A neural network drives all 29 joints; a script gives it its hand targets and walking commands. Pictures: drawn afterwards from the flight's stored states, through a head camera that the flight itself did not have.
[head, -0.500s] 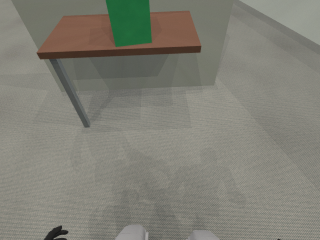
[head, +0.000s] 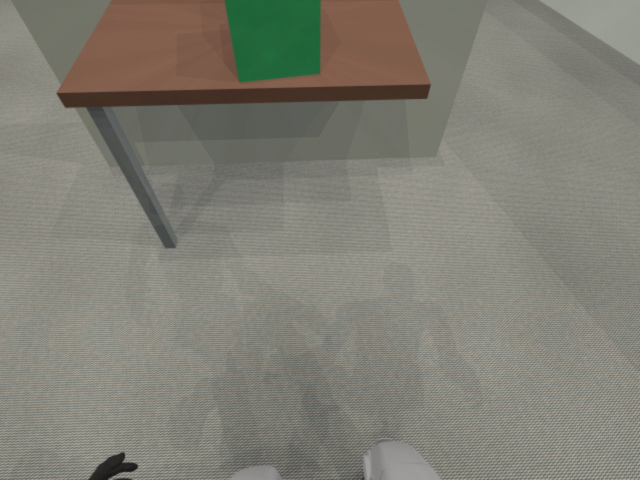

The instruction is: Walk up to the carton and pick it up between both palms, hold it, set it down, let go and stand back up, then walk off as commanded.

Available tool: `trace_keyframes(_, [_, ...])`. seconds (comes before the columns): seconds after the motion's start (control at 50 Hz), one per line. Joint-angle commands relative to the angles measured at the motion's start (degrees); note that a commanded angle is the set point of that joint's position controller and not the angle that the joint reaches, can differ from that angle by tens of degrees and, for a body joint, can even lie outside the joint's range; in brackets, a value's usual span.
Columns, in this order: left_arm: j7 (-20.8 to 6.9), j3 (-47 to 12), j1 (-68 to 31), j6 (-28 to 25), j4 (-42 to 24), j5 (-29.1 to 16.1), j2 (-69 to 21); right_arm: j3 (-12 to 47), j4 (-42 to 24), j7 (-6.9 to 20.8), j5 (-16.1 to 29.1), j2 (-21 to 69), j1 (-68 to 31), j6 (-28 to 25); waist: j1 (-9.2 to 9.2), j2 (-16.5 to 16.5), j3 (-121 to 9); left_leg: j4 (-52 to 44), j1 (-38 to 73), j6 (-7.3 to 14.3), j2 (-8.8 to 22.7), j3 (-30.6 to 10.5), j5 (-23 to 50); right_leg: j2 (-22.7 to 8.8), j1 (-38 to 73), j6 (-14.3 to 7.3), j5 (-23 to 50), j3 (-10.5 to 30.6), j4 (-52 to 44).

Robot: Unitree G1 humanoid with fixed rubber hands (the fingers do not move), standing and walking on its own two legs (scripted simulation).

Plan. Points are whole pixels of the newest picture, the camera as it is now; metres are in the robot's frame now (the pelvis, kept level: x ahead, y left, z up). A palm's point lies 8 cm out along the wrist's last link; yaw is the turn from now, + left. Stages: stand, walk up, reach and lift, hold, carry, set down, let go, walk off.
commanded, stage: walk up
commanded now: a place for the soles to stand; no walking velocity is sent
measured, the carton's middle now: (269, 4) +1.06 +0.15 +0.06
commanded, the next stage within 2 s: none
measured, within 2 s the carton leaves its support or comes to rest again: neither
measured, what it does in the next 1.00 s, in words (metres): walks ahead: right foot, then left foot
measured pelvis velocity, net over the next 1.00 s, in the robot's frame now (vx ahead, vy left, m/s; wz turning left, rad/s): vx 0.18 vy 0.04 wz -0.01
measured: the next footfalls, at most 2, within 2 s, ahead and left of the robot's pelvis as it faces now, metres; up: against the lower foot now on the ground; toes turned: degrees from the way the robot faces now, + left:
right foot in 0.04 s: +0.12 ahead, -0.12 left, +0.00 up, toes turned +2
left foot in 0.48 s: +0.19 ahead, +0.17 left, +0.00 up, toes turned +2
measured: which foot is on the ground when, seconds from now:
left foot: down 0.00-0.08, up 0.10-0.46, down 0.48-0.92, up 0.94-1.00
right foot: up 0.00-0.02, down 0.04-0.50, up 0.52-0.88, down 0.90-1.00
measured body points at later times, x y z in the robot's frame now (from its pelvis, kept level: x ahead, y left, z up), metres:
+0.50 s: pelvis +0.10 +0.03 -0.01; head +0.12 +0.04 +0.43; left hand +0.18 +0.34 -0.13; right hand +0.17 -0.29 -0.11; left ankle +0.15 +0.17 -0.72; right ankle +0.08 -0.12 -0.72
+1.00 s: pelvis +0.18 +0.04 -0.01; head +0.18 +0.02 +0.44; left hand +0.27 +0.34 -0.10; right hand +0.23 -0.27 -0.14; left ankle +0.16 +0.17 -0.68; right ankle +0.25 -0.07 -0.72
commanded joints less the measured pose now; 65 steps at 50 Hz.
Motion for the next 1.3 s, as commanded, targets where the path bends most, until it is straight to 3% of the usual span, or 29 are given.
trace_keyframes(0.0, [1.8, 5.5, 10.2, -4.2, 0.9, 0.8, 15.5, -2.7, -8.4, -1.9, 1.2, -12.4, -2.9, -0.8, 2.68, 0.6, -14.4, 10.5, 3.3, 6.5, 8.0, -6.9, 23.7, -1.2, 22.0, -2.8, 17.1, -2.3, -24.4])
trace_keyframes(0.02, [2.2, 8.0, 14.6, -4.7, 2.6, 0.7, 22.2, -1.2, -10.1, -1.5, 1.3, -7.6, -1.5, -1.1, 5.69, -10.1, -18.6, 24.3, -11.4, 2.2, 1.8, -4.7, 14.4, -11.4, 35.9, -6.2, 12.8, 16.3, -23.2])
trace_keyframes(0.04, [2.4, 8.1, 14.9, -4.2, 0.8, 0.4, 22.7, -1.3, -9.3, -1.6, 1.0, -8.5, 0.3, -0.9, 3.84, -10.4, -18.2, 28.7, -23.7, -0.3, -3.1, -1.9, -9.5, -20.5, 41.6, -10.4, 4.7, 32.9, -27.3])
trace_keyframes(0.06, [2.5, 8.5, 12.2, -3.8, 0.5, 0.7, 22.9, -1.3, -8.7, -1.7, 0.3, -12.7, -2.1, 0.1, 5.29, -7.2, -14.6, 31.1, -28.6, 0.7, -1.2, -4.3, -12.8, -22.7, 36.7, -14.2, -11.5, 38.6, -31.3])
trace_keyframes(0.18, [1.9, 6.9, 2.7, -3.4, -1.5, 0.0, 20.9, -2.8, -5.4, -0.3, 0.7, -13.6, -2.8, 0.3, 1.35, -5.9, 5.6, 20.9, -20.4, -1.2, 4.8, -4.6, -1.2, -14.3, 9.3, -13.2, -3.9, 17.6, -30.5])
trace_keyframes(0.28, [1.4, 7.3, 7.0, -3.3, -0.9, -0.2, 21.2, -3.4, -6.3, -0.2, -0.4, -14.8, -7.7, -0.2, 4.35, -8.1, -2.1, 13.3, -22.5, -1.5, 5.1, -5.0, -4.1, -15.8, 19.8, -14.7, -3.1, 21.8, -27.1])
trace_keyframes(0.36, [1.5, 7.4, 6.0, -3.4, -1.4, 0.0, 21.4, -2.7, -7.7, -1.1, -0.4, -11.4, -9.5, -2.0, 3.72, -5.9, 0.0, 5.7, -20.2, -0.6, 6.0, -3.4, -4.4, -18.6, 19.2, -14.4, 23.5, 17.6, -20.2])
trace_keyframes(0.4, [1.3, 6.6, 5.9, -2.7, -2.6, -0.4, 20.6, -3.3, -9.2, -1.1, 0.0, -12.9, -7.0, -2.5, 1.99, -7.2, -7.2, -2.6, -12.1, 0.4, 3.1, -1.1, -0.4, -15.8, 23.6, -11.4, 33.0, 12.3, -13.1])
trace_keyframes(0.42, [1.3, 5.8, -1.2, -2.7, -3.3, 0.0, 19.7, -4.2, -4.4, -1.8, -0.2, -12.4, 3.6, -2.8, -5.10, -3.6, -11.9, -9.1, 3.6, 1.8, 0.7, -0.1, 4.3, -13.5, 13.7, -9.1, 33.4, 8.1, -3.7])
trace_keyframes(0.44, [1.2, 4.9, -3.7, -2.5, -4.3, -0.4, 15.4, -5.6, -1.6, -2.5, -1.1, -17.0, 11.8, -3.4, -10.09, 8.0, -13.0, -13.9, 16.5, 0.7, 3.5, -8.6, 3.9, -7.6, 2.3, -4.6, 28.4, 2.2, 15.7])
trace_keyframes(0.46, [1.8, 2.4, -2.5, -2.8, -6.3, -0.7, 8.3, -6.4, -2.0, -3.2, -0.9, -21.4, 11.9, -3.7, -7.48, 23.9, -11.9, -15.8, 23.3, 4.6, 14.6, -29.6, 12.6, 1.3, -13.7, -0.3, 0.6, -3.7, 23.5])
trace_keyframes(0.5, [2.5, 3.8, -4.2, -1.9, -5.2, -0.4, 15.7, -6.2, -3.8, -2.2, 0.8, -21.8, 6.9, -2.9, -6.75, 9.7, -9.5, -18.1, 25.6, 11.4, 22.7, -42.2, 5.3, -0.6, -23.6, -0.6, -7.4, -0.1, 22.3])
trace_keyframes(0.56, [1.0, 4.6, -2.9, -1.8, -2.9, 0.3, 15.9, -4.7, -4.9, -3.0, 1.1, -17.7, 1.0, -2.4, -2.94, 6.2, 1.3, -17.9, 11.4, 8.2, 15.6, -28.5, 7.9, -3.3, -18.3, -0.5, -0.1, -0.6, 19.1])
trace_keyframes(0.66, [0.3, 4.3, -3.4, -1.2, -2.0, 0.1, 13.9, -3.8, -4.6, -3.0, 1.5, -15.6, 5.3, -2.4, -5.06, 9.1, -1.3, -14.7, 18.3, 4.6, 10.7, -18.8, 24.5, -2.9, -16.5, 1.3, 4.6, -3.8, 9.9])
trace_keyframes(0.76, [0.3, 3.5, -3.4, -1.9, -3.1, 0.6, 12.2, -3.4, -6.8, -2.6, 0.9, -17.8, 1.2, -1.8, -4.99, 13.2, -1.4, -13.0, 12.2, 12.0, 13.3, -18.5, 24.6, -2.9, -8.1, 0.8, 4.4, -7.4, -1.3])
trace_keyframes(0.8, [0.8, 4.2, -2.3, -3.1, -2.4, 0.0, 12.4, -3.3, -7.0, -2.3, 1.1, -17.7, -0.9, -1.5, -2.43, 7.5, -4.5, -7.4, 8.6, 12.6, 14.0, -15.7, 28.3, -2.0, 1.5, 0.3, 5.8, -7.1, -11.5])
trace_keyframes(0.82, [1.1, 4.7, 4.8, -3.5, 0.5, 0.4, 11.9, -2.9, -7.8, -2.5, 1.1, -15.8, -4.7, -1.2, 2.20, 6.5, -8.0, -1.2, -1.3, 10.3, 14.0, -15.3, 22.8, -2.0, 17.2, -0.7, 14.3, -5.8, -17.5])
trace_keyframes(0.84, [1.8, 6.2, 11.4, -4.4, 2.3, 0.6, 16.4, -1.6, -8.8, -2.2, 1.1, -12.0, -5.0, -1.0, 4.95, 0.3, -11.2, 12.2, -5.2, 7.0, 6.7, -7.4, 22.7, -0.9, 27.8, -0.6, 15.6, -5.8, -20.1])
trace_keyframes(0.86, [2.4, 7.9, 16.9, -4.2, 3.9, 1.0, 20.0, -0.3, -8.2, -2.2, 1.7, -7.2, -5.0, -0.7, 8.13, -12.2, -13.2, 27.6, -14.2, 3.0, 1.4, -6.2, 8.1, -9.7, 33.7, -1.4, 10.1, 10.8, -23.8])
trace_keyframes(0.88, [2.7, 9.0, 16.8, -4.4, 1.9, 0.9, 22.7, 0.2, -8.7, -2.0, 1.5, -6.2, -2.3, -0.4, 5.49, -15.3, -13.1, 32.5, -24.1, 1.1, -4.2, -4.9, -8.9, -19.9, 36.7, -4.6, 0.3, 33.0, -30.0])
trace_keyframes(0.9, [2.8, 8.9, 11.2, -3.9, 1.1, -0.3, 22.7, -0.9, -7.9, -2.0, 1.4, -12.2, -2.6, 0.6, 4.15, -5.6, -9.6, 31.9, -25.8, 1.2, -2.8, -8.8, -9.1, -23.5, 30.6, -5.1, -13.6, 38.6, -35.5])
trace_keyframes(0.92, [2.6, 8.2, 7.4, -3.7, 0.4, 0.1, 24.1, -1.9, -6.8, -1.6, 0.7, -16.1, -5.0, 1.2, 3.06, -4.4, -3.7, 31.4, -25.9, 1.3, -1.1, -8.5, -9.3, -24.2, 22.1, -7.4, -20.0, 41.1, -37.5])
trace_keyframes(0.96, [2.0, 7.5, 2.4, -3.9, 0.7, 0.0, 19.2, -2.8, -4.6, -1.1, 0.0, -15.4, -3.1, 1.7, 0.32, -2.0, 4.1, 29.7, -25.1, 1.4, 2.7, -9.4, -2.6, -17.9, 13.5, -7.5, -22.8, 29.4, -37.1])
trace_keyframes(1.0, [1.9, 7.4, -1.3, -3.4, -1.7, -0.2, 19.7, -2.9, -4.5, -0.9, 1.0, -15.2, -0.8, 1.4, -0.74, -9.0, 6.2, 25.5, -19.6, 0.4, 3.6, -7.7, -1.1, -14.6, 6.2, -6.5, -21.4, 21.9, -37.5])
trace_keyframes(1.08, [1.6, 7.3, 3.5, -4.0, -1.7, -0.2, 20.0, -3.2, -4.9, -0.5, 0.0, -14.8, -2.3, 1.1, 2.01, -6.0, 3.1, 22.5, -23.2, -0.3, 3.8, -6.4, 1.4, -15.3, 11.9, -11.2, -18.2, 21.5, -32.8])
trace_keyframes(1.18, [1.1, 8.6, 3.3, -2.4, -2.3, 0.6, 23.5, -3.8, -5.9, -0.5, 0.2, -14.7, -6.1, 0.1, 3.18, -11.7, -1.7, 9.6, -18.9, 0.1, 4.6, -2.0, -10.2, -17.2, 17.0, -14.5, -15.1, 21.0, -26.2])
trace_keyframes(1.24, [1.0, 6.9, -4.6, -1.9, -4.1, 0.8, 21.6, -4.6, -2.8, -1.1, 0.3, -14.5, 5.0, -0.8, -4.09, -6.8, -4.1, -1.4, 0.0, 1.0, 4.3, 0.3, -1.5, -14.0, 4.9, -11.2, -9.5, 11.4, -17.3])
trace_keyframes(1.26, [1.1, 6.3, -3.8, -1.2, -4.3, 1.3, 17.7, -5.1, -0.6, -1.6, -0.2, -14.2, 12.7, -1.7, -7.26, 0.2, -6.7, -5.1, 11.5, 1.1, 0.2, 2.4, -3.5, -9.4, -3.5, -8.3, -4.0, 5.2, -5.1])
trace_keyframes(1.28, [1.2, 4.8, -4.6, -0.8, -3.3, 1.4, 11.9, -6.6, 1.6, -2.1, -1.2, -16.9, 18.6, -1.9, -10.17, 12.3, -6.3, -10.5, 17.9, 2.8, 3.5, -9.3, -10.8, -3.4, -14.7, -4.8, -6.9, -1.7, 12.2])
